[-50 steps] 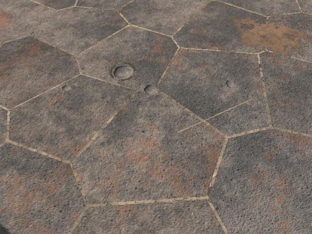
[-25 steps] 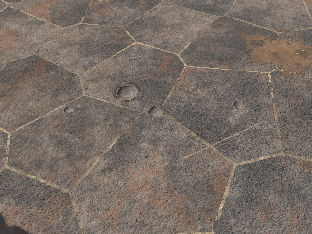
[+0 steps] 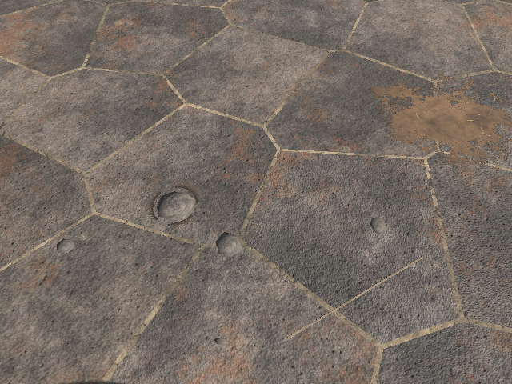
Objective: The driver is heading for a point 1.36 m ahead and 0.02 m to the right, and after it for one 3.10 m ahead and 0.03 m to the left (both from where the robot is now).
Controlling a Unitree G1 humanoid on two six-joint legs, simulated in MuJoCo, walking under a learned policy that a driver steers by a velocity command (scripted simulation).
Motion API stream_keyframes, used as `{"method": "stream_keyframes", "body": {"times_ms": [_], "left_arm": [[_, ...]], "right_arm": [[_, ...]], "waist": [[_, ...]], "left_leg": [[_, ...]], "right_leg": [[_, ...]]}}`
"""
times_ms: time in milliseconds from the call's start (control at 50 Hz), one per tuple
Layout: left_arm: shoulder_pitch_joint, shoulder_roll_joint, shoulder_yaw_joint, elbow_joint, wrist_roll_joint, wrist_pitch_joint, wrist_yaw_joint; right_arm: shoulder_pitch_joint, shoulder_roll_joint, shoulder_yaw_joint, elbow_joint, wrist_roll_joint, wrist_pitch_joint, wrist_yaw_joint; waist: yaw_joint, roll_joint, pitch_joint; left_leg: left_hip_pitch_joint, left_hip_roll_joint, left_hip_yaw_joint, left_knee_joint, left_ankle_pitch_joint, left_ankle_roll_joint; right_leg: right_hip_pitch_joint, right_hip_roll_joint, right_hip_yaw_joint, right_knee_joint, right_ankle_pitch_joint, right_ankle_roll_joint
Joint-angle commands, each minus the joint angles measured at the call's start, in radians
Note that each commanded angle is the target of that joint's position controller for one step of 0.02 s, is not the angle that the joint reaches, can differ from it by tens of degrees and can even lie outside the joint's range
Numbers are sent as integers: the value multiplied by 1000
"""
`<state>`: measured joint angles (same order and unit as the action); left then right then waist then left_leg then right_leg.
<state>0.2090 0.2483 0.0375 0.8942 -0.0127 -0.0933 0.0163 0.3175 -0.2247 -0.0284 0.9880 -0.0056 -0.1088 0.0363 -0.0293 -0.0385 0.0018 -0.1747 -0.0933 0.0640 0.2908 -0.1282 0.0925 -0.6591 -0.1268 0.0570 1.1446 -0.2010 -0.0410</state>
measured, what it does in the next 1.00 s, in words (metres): walks ahead: right foot, then left foot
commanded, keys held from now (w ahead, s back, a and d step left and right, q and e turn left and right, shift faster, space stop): w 1.00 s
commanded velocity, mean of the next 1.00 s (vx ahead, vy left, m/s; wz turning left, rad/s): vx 0.50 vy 0.00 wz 0.00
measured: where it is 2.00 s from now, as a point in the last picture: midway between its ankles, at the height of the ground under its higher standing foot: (265, 214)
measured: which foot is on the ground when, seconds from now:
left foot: down 0.00-0.32, up 0.34-0.84, down 0.86-1.00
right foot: up 0.00-0.28, down 0.30-0.86, up 0.88-1.00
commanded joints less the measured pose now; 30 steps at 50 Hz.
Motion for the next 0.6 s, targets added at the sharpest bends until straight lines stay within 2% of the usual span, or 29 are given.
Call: {"method": "stream_keyframes", "body": {"times_ms": [20,100,160,200,240,260,280,300,320,340,360,380,400,420,440,460,500,560,600], "left_arm": [[34,46,14,-43,13,4,7],[-128,29,7,-87,4,-7,-5],[-217,32,2,-115,-6,-10,-22],[-254,41,2,-137,-9,-16,-36],[-237,62,8,-145,-10,-25,-47],[-190,79,16,-136,-9,-29,-49],[-79,110,35,-105,-7,-32,-47],[116,173,63,-50,-4,-34,-39],[274,291,91,-25,16,-29,-34],[306,250,80,-10,12,-24,-40],[230,174,56,-24,6,-27,-41],[134,131,41,-48,5,-25,-39],[57,103,31,-60,9,-24,-44],[20,76,22,-64,14,-26,-48],[14,64,19,-55,18,-26,-53],[31,68,21,-43,18,-29,-54],[68,97,29,-18,18,-33,-47],[119,113,32,6,16,-24,-30],[140,117,31,15,13,-18,-21]], "right_arm": [[-38,-130,-20,-53,1,-18,-20],[44,-158,-25,-36,17,-5,-36],[98,-168,-29,-14,25,6,-37],[118,-169,-32,-2,26,16,-39],[111,-180,-38,0,27,27,-41],[93,-188,-40,-4,27,32,-42],[72,-182,-37,-10,23,37,-42],[63,-148,-23,-25,11,39,-41],[141,-54,8,-53,-1,22,-35],[179,-29,19,-37,19,-6,-28],[96,-145,-10,-52,43,-23,-24],[14,-165,-16,-77,50,-29,-25],[-25,-151,-18,-83,39,-24,-31],[-27,-142,-26,-83,25,-11,-37],[-7,-117,-25,-78,23,5,-37],[11,-93,-23,-72,21,16,-38],[-13,-88,-27,-84,17,28,-42],[-131,-86,-31,-126,10,29,-42],[-201,-74,-28,-146,11,25,-37]], "waist": [[46,77,55],[-12,77,55],[-46,86,73],[-50,90,84],[-26,102,71],[6,114,46],[68,111,-17],[145,77,-146],[148,-135,-313],[139,-264,-403],[133,-164,-268],[108,-97,-168],[75,-22,-97],[44,-22,-60],[22,-37,-45],[12,-38,-38],[3,-23,-11],[26,-12,18],[45,-19,30]], "left_leg": [[-103,278,-206,-205,83,170],[-13,264,-161,-191,94,127],[75,292,-164,-161,67,121],[147,325,-177,-122,68,113],[194,350,-191,-70,115,98],[198,347,-185,-16,218,86],[184,308,-149,116,387,65],[73,246,-96,358,414,32],[-296,110,-18,766,80,-38],[-521,26,-128,978,-420,-51],[-616,97,-188,1064,-380,-29],[-616,153,-160,1044,-283,-16],[-570,193,-138,979,-203,-21],[-515,224,-140,911,-152,-25],[-464,234,-136,880,-121,-31],[-443,233,-126,861,-104,-37],[-482,237,-119,805,-48,-52],[-568,239,-115,642,84,-72],[-553,226,-102,515,177,-73]], "right_leg": [[-26,-42,1,-138,157,27],[1,1,-36,-431,308,35],[7,23,-47,-535,287,36],[-2,31,-43,-584,226,18],[49,47,-50,-626,145,-10],[128,68,-69,-645,114,-26],[280,103,-97,-667,103,-49],[553,63,-49,-646,129,-94],[959,-198,335,-665,92,-227],[1084,-296,688,-829,-26,-314],[976,-260,587,-844,-61,-258],[830,-221,425,-856,2,-218],[685,-175,315,-895,87,-197],[594,-133,237,-931,132,-178],[537,-109,191,-961,154,-172],[508,-96,158,-979,201,-179],[499,-90,106,-1002,287,-191],[538,-87,65,-1018,333,-185],[544,-68,29,-1029,307,-166]]}}
Velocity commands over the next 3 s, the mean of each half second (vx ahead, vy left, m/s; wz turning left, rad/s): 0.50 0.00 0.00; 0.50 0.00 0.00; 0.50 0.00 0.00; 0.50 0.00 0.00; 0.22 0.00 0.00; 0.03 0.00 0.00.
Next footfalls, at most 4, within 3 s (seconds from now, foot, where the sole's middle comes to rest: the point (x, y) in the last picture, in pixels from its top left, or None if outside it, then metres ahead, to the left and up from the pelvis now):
0.30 right None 0.34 -0.17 -0.78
0.86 left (232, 336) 0.65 0.07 -0.78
1.44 right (305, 241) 0.97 -0.16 -0.78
2.00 left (228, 174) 1.27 0.09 -0.78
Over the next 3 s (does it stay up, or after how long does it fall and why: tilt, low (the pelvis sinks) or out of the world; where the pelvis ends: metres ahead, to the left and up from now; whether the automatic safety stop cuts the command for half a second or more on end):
stays up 1.29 -0.03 -0.01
